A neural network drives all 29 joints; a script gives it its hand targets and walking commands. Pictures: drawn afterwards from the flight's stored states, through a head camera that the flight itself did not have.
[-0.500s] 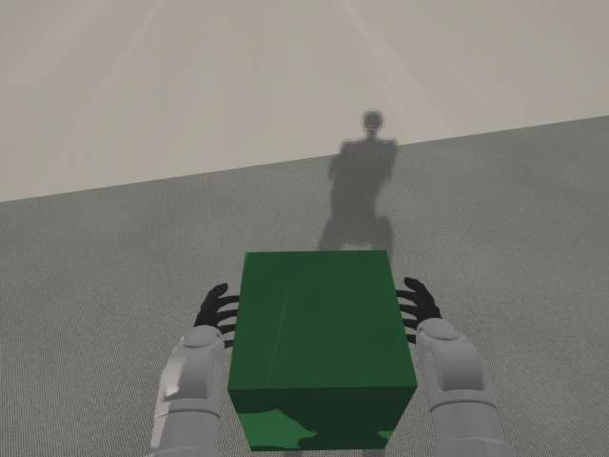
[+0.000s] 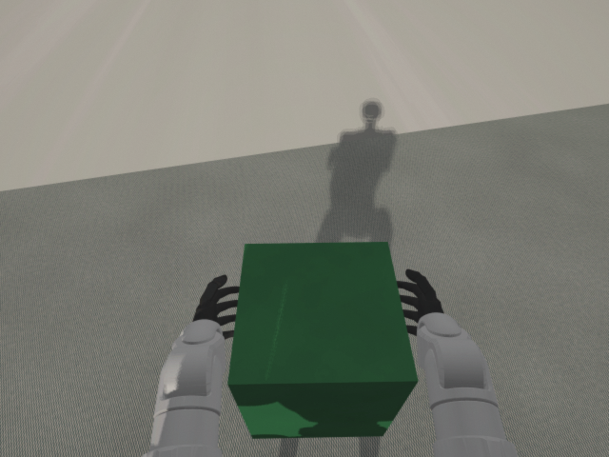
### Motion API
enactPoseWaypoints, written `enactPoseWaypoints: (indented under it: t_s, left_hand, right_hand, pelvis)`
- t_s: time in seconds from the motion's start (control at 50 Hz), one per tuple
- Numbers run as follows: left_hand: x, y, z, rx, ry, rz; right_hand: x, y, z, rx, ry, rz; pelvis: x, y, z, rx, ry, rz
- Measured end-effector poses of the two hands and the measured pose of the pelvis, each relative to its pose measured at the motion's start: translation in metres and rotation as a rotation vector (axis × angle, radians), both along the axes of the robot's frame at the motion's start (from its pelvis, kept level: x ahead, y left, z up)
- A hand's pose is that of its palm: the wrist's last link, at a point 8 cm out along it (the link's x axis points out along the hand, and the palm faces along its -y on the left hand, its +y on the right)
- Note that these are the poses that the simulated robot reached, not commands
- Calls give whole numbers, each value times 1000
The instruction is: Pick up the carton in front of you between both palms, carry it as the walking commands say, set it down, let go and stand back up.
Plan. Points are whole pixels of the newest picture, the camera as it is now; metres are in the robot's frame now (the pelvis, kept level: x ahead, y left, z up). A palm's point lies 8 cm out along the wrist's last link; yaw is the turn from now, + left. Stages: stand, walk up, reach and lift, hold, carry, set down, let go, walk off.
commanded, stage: carry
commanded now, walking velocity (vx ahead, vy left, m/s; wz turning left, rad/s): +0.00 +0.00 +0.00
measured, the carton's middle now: (317, 344) +0.30 +0.00 -0.04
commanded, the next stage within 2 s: hold in 0.50 s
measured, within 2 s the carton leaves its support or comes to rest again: neither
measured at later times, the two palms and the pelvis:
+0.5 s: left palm (213, 333) +0.28 +0.14 +0.04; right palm (436, 327) +0.28 -0.16 +0.04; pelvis -0.01 -0.01 +0.00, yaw +0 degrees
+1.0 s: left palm (226, 316) +0.30 +0.13 +0.04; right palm (455, 351) +0.24 -0.17 +0.05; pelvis -0.01 +0.04 +0.01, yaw -12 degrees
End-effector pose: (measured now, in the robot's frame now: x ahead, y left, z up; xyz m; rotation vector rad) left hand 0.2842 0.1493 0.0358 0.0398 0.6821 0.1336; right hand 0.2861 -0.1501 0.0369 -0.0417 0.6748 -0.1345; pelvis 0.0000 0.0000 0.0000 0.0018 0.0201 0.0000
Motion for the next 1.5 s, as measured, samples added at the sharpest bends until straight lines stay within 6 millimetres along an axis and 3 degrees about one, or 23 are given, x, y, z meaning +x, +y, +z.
enactPoseWaypoints:
  t_s: [0.52, 0.62, 0.76, 0.86, 1.12, 1.32, 1.42, 1.5]
  left_hand:
    - [-7, -8, 1, 1, -5, 1]
    - [-10, -15, 0, 9, -1, -39]
    - [4, -39, 3, 3, -5, -170]
    - [12, -40, 6, -8, -10, -212]
    - [20, -12, 7, -22, -3, -209]
    - [33, -11, 9, -40, 0, -203]
    - [46, -13, -3, -62, 23, -180]
    - [58, -11, -23, -61, 47, -170]
  right_hand:
    - [-8, -8, 0, 3, -3, -2]
    - [-20, -15, 0, -15, 2, -22]
    - [-46, -35, 4, -11, -1, -161]
    - [-51, -34, 9, -15, -6, -209]
    - [-43, -5, 13, -25, 1, -210]
    - [-33, -3, 14, -16, 3, -224]
    - [-19, -6, 3, 0, 22, -229]
    - [-2, -5, -16, -8, 48, -212]
  pelvis:
    - [-9, -8, 0, 4, -17, -6]
    - [-11, -5, 8, 4, -91, -83]
    - [-12, 10, 10, -7, -131, -154]
    - [-12, 22, 10, -10, -141, -194]
    - [-7, 52, 10, -16, -135, -221]
    - [-3, 57, 9, -13, -131, -226]
    - [-5, 53, 5, -7, -113, -231]
    - [-9, 48, 0, -2, -67, -229]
